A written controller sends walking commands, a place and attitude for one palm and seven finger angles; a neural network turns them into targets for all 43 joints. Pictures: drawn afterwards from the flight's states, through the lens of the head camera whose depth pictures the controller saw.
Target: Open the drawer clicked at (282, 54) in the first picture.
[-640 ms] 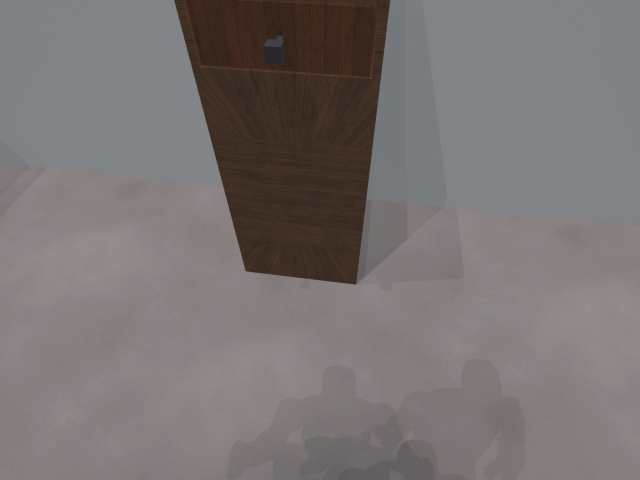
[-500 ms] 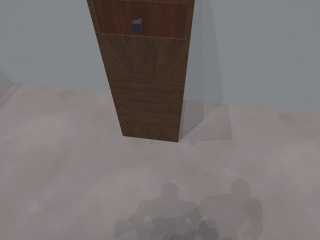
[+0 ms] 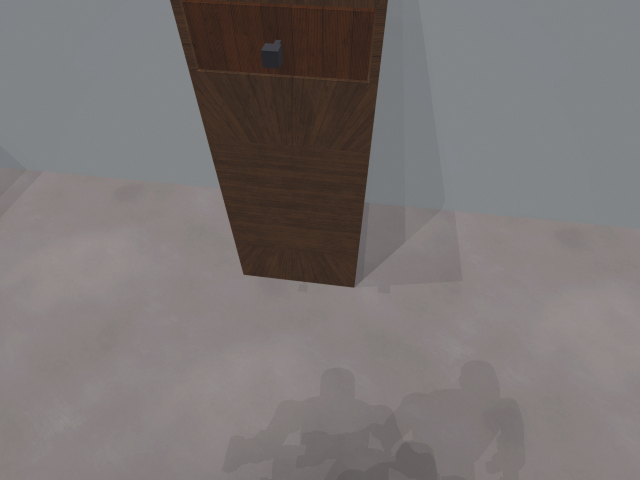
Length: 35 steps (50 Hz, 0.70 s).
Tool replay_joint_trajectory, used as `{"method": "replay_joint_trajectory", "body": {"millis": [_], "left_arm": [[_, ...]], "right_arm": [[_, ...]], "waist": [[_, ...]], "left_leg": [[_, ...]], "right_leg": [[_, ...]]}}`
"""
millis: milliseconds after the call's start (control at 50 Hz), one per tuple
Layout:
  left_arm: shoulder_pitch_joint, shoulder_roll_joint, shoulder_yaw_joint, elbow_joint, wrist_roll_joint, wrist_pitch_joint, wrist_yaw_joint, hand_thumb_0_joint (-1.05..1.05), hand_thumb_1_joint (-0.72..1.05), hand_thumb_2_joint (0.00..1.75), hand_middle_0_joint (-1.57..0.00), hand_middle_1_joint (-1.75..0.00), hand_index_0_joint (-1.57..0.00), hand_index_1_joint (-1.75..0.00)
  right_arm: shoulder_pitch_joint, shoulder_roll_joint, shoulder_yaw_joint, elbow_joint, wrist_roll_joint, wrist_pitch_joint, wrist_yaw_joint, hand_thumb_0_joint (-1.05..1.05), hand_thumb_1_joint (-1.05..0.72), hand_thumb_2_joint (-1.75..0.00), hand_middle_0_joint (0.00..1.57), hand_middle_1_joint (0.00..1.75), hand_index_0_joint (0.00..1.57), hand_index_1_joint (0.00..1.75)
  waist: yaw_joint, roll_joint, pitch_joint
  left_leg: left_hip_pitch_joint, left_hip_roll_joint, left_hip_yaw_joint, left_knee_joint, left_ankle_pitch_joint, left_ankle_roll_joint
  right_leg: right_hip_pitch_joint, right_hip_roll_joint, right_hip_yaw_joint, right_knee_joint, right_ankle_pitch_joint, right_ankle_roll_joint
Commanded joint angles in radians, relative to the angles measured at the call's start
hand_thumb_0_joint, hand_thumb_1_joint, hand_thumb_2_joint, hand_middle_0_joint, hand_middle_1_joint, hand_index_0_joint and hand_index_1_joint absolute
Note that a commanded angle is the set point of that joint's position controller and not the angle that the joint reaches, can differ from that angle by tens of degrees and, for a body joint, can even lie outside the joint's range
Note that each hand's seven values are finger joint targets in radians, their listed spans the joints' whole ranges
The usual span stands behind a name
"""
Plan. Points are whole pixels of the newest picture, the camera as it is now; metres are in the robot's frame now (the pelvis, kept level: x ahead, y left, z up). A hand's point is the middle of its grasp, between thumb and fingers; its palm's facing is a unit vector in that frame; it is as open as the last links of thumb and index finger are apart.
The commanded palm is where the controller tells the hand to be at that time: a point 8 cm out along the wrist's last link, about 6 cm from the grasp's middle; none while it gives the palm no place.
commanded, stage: look at it before walking up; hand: left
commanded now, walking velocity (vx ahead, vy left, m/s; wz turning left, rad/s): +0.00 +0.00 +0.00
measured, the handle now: (274, 51) +0.87 +0.14 +0.12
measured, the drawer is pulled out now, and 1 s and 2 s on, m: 0.00 0.00 0.00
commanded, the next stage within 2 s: take the last steps up to it in 0.20 s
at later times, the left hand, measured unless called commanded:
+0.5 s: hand out of the picture +0.06 +0.22 -0.17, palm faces +0.00 -0.96 -0.27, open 7.4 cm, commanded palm none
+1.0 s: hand (224, 461) +0.18 +0.16 -0.19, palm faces +0.02 -0.98 -0.21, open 7.3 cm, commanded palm none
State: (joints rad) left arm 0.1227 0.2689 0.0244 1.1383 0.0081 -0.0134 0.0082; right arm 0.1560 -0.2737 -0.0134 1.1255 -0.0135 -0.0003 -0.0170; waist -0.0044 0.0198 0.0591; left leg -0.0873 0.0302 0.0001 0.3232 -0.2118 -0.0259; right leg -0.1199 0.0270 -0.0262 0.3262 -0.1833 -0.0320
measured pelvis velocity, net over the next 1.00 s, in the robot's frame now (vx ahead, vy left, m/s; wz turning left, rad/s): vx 0.14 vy -0.03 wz -0.02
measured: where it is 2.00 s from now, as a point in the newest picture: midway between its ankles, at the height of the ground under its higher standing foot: (338, 461)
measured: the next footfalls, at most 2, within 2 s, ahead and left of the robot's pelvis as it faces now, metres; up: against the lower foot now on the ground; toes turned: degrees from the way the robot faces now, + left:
right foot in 0.86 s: +0.17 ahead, -0.11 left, +0.00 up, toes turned -8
left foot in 1.20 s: +0.30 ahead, +0.11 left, +0.00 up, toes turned +5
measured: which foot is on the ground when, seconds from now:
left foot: down 0.00-0.86, up 0.88-1.00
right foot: down 0.00-0.66, up 0.68-0.84, down 0.86-1.00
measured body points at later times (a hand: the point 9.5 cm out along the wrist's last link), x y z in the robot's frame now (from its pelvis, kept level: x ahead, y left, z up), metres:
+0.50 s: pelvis +0.01 +0.00 +0.00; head +0.02 +0.00 +0.45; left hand +0.06 +0.27 -0.15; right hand +0.04 -0.26 -0.16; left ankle -0.02 +0.14 -0.75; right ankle +0.00 -0.10 -0.75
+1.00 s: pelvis +0.14 -0.03 -0.02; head +0.17 -0.02 +0.43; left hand +0.18 +0.21 -0.17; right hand +0.04 -0.23 -0.17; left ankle +0.07 +0.11 -0.68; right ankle +0.13 -0.11 -0.75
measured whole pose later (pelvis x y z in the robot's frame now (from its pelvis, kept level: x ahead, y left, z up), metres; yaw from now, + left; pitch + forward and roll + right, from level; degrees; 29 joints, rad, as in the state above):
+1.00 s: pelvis +0.14 -0.03 -0.02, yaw -1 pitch -1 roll +0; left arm 0.22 0.18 0.07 1.07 0.02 -0.04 0.02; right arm 0.40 -0.12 -0.04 1.19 -0.02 0.02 -0.01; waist -0.02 0.00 0.09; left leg -0.37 0.10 0.06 1.07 -0.47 0.01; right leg -0.24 0.01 -0.13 0.54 -0.30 -0.07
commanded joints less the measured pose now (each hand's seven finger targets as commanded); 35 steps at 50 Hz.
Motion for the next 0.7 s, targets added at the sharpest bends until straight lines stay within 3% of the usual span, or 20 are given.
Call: {"method": "replay_joint_trajectory", "body": {"millis": [0,300,340,360,400,460,520,540,580,600,620,640,660,680], "left_arm": [[-0.013,0.185,0.032,-0.052,0.000,-0.023,0.013,0.00,0.90,0.90,-0.20,-0.30,-0.20,-0.30],[-0.025,0.201,0.032,-0.055,0.000,-0.025,0.012,0.00,0.90,0.90,-0.20,-0.30,-0.20,-0.30],[0.021,0.115,0.013,-0.034,0.000,-0.013,0.015,0.00,0.90,0.90,-0.20,-0.30,-0.20,-0.30],[0.037,0.098,0.009,-0.026,0.002,-0.003,0.014,0.00,0.90,0.90,-0.20,-0.30,-0.20,-0.30],[0.055,0.110,0.018,-0.024,0.008,0.008,0.006,0.00,0.90,0.90,-0.20,-0.30,-0.20,-0.30],[0.088,0.122,0.033,-0.028,0.010,0.010,-0.003,0.00,0.90,0.90,-0.20,-0.30,-0.20,-0.30],[0.120,0.102,0.042,-0.030,0.007,0.003,-0.005,0.00,0.90,0.90,-0.20,-0.30,-0.20,-0.30],[0.135,0.094,0.045,-0.030,0.007,0.001,-0.006,0.00,0.90,0.90,-0.20,-0.30,-0.20,-0.30],[0.135,0.067,0.048,-0.036,0.008,-0.004,-0.007,0.00,0.90,0.90,-0.20,-0.30,-0.20,-0.30],[0.125,0.043,0.046,-0.044,0.009,-0.007,-0.008,0.00,0.90,0.90,-0.20,-0.30,-0.20,-0.30],[0.098,0.013,0.042,-0.060,0.009,-0.010,-0.010,0.00,0.90,0.90,-0.20,-0.30,-0.20,-0.30],[0.036,-0.010,0.033,-0.087,0.008,-0.018,-0.010,0.00,0.90,0.90,-0.20,-0.30,-0.20,-0.30],[-0.026,-0.015,0.030,-0.115,0.009,-0.022,-0.007,0.00,0.90,0.90,-0.20,-0.30,-0.20,-0.30],[-0.054,-0.017,0.033,-0.128,0.006,-0.025,-0.008,0.00,0.90,0.90,-0.20,-0.30,-0.20,-0.30]], "right_arm": [[0.003,-0.168,-0.029,-0.042,-0.003,-0.015,-0.011,0.00,-0.90,-0.90,0.20,0.30,0.20,0.30],[-0.009,-0.185,-0.031,-0.043,-0.002,-0.016,-0.010,0.00,-0.90,-0.90,0.20,0.30,0.20,0.30],[0.031,-0.093,-0.010,-0.021,-0.008,-0.004,-0.006,0.00,-0.90,-0.90,0.20,0.30,0.20,0.30],[0.059,-0.068,-0.005,-0.010,-0.013,0.004,-0.003,0.00,-0.90,-0.90,0.20,0.30,0.20,0.30],[0.085,-0.064,-0.006,-0.005,-0.020,0.009,0.002,0.00,-0.90,-0.90,0.20,0.30,0.20,0.30],[0.104,-0.049,-0.011,-0.015,-0.022,0.006,0.005,0.00,-0.90,-0.90,0.20,0.30,0.20,0.30],[0.130,-0.029,-0.011,-0.015,-0.020,-0.009,0.001,0.00,-0.90,-0.90,0.20,0.30,0.20,0.30],[0.142,-0.022,-0.013,-0.013,-0.017,-0.013,0.000,0.00,-0.90,-0.90,0.20,0.30,0.20,0.30],[0.199,-0.015,-0.016,0.004,-0.016,-0.024,-0.006,0.00,-0.90,-0.90,0.20,0.30,0.20,0.30],[0.248,-0.029,-0.021,0.020,-0.017,-0.030,-0.010,0.00,-0.90,-0.90,0.20,0.30,0.20,0.30],[0.323,-0.055,-0.032,0.045,-0.022,-0.034,-0.016,0.00,-0.90,-0.90,0.20,0.30,0.20,0.30],[0.398,-0.065,-0.040,0.066,-0.025,-0.036,-0.024,0.00,-0.90,-0.90,0.20,0.30,0.20,0.30],[0.475,-0.049,-0.039,0.082,-0.032,-0.036,-0.030,0.00,-0.90,-0.90,0.20,0.30,0.20,0.30],[0.499,-0.034,-0.033,0.087,-0.032,-0.038,-0.033,0.00,-0.90,-0.90,0.20,0.30,0.20,0.30]], "waist": [[-0.005,-0.016,-0.068],[-0.006,-0.022,-0.064],[-0.006,-0.017,-0.072],[-0.008,-0.010,-0.043],[-0.002,-0.046,0.014],[0.005,-0.088,0.066],[0.001,-0.087,0.097],[0.003,-0.073,0.095],[-0.018,-0.007,0.082],[-0.035,0.074,0.069],[-0.061,0.180,0.051],[-0.089,0.248,0.069],[-0.121,0.219,0.090],[-0.122,0.177,0.103]], "left_leg": [[0.000,0.093,-0.063,-0.039,0.166,0.034],[0.006,0.094,-0.064,-0.044,0.163,0.034],[0.010,0.084,-0.042,-0.031,0.071,0.022],[-0.012,0.074,-0.028,-0.024,-0.029,0.020],[-0.077,0.053,-0.011,-0.005,-0.179,0.025],[-0.142,0.034,0.016,0.051,-0.227,0.031],[-0.158,0.034,0.030,0.096,-0.165,0.035],[-0.151,0.038,0.033,0.112,-0.152,0.038],[-0.096,0.069,0.003,0.091,-0.075,0.052],[-0.022,0.120,-0.061,0.063,-0.009,0.075],[0.082,0.211,-0.183,0.015,0.098,0.123],[0.205,0.297,-0.280,-0.015,0.309,0.188],[0.285,0.341,-0.320,-0.007,0.533,0.230],[0.282,0.353,-0.294,0.012,0.624,0.243]], "right_leg": [[0.026,-0.145,0.104,-0.047,0.190,-0.015],[0.025,-0.148,0.108,-0.056,0.194,-0.016],[0.007,-0.140,0.114,-0.063,0.048,-0.007],[-0.015,-0.135,0.119,-0.064,-0.102,-0.007],[-0.056,-0.131,0.151,-0.075,-0.296,-0.020],[-0.085,-0.148,0.193,-0.090,-0.406,-0.047],[-0.090,-0.151,0.205,-0.054,-0.358,-0.076],[-0.089,-0.145,0.198,-0.035,-0.321,-0.081],[-0.117,-0.116,0.148,0.065,-0.202,-0.076],[-0.175,-0.076,0.088,0.179,-0.126,-0.062],[-0.278,-0.024,-0.006,0.354,-0.097,-0.040],[-0.443,-0.003,-0.063,0.485,-0.241,-0.017],[-0.565,-0.020,-0.044,0.590,-0.371,-0.012],[-0.592,-0.056,-0.015,0.631,-0.379,-0.018]]}}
